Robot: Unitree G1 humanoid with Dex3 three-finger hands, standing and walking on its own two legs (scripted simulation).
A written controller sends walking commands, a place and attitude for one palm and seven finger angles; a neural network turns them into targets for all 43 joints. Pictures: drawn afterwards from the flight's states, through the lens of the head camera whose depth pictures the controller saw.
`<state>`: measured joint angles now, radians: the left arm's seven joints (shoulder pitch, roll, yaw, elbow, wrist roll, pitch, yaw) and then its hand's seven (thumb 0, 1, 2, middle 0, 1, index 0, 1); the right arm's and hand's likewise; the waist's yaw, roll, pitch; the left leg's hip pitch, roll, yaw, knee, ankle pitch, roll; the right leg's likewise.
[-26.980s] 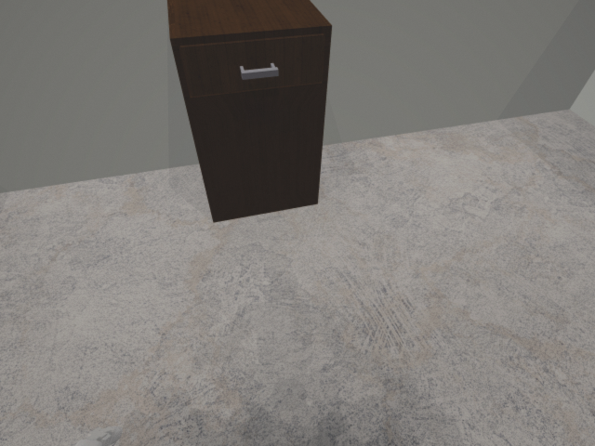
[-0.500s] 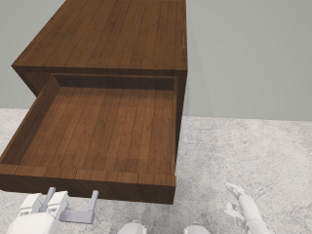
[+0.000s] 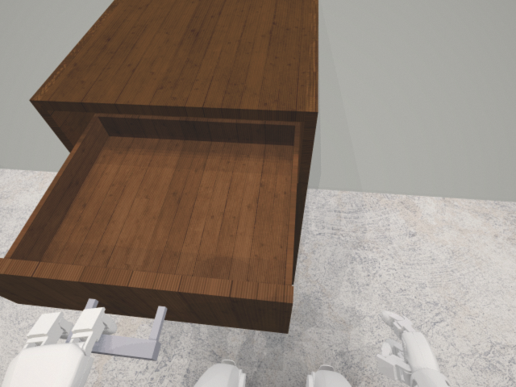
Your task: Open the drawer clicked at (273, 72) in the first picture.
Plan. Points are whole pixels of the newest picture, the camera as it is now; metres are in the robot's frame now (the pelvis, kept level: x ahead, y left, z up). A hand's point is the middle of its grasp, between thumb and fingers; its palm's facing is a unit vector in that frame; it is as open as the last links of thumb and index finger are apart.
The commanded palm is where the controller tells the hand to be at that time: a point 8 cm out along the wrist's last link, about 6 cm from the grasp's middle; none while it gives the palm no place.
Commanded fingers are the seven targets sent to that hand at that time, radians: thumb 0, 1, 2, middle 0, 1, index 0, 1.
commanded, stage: open the thumb to release the handle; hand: left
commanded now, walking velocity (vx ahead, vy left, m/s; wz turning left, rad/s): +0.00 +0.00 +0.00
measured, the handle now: (119, 328) +0.19 +0.22 +0.02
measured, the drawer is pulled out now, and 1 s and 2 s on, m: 0.30 0.30 0.30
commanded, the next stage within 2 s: lift the hand off the handle in 0.10 s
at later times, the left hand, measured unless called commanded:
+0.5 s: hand (80, 370) +0.14 +0.26 +0.00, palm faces -0.02 -0.05 -1.00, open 13.8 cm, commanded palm +0.12 +0.25 +0.05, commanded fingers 0.00 -0.50 0.30 -0.30 -1.20 -0.30 -1.20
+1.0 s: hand (64, 357) +0.14 +0.25 +0.06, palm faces -0.02 -0.09 -1.00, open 13.5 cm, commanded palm +0.12 +0.24 +0.13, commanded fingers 0.00 -0.50 0.30 -0.30 -1.20 -0.30 -1.20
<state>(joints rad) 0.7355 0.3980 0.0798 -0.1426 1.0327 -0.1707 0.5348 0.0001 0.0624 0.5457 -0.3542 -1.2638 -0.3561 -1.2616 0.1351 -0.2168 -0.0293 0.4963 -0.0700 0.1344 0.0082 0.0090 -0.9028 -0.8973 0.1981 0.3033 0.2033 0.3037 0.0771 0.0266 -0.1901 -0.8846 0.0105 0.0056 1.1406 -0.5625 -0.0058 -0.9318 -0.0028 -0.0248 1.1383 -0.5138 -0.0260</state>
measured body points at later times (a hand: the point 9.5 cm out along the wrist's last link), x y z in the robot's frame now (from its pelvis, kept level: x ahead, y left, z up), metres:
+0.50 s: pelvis -0.01 +0.00 +0.00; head +0.05 -0.02 +0.44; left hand +0.13 +0.26 +0.06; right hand +0.20 -0.22 -0.10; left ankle -0.01 +0.12 -0.65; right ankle +0.02 -0.11 -0.65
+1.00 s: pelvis +0.01 +0.01 +0.03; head +0.04 -0.02 +0.48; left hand +0.14 +0.25 +0.12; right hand +0.22 -0.22 -0.05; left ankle -0.01 +0.12 -0.65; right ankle +0.02 -0.11 -0.65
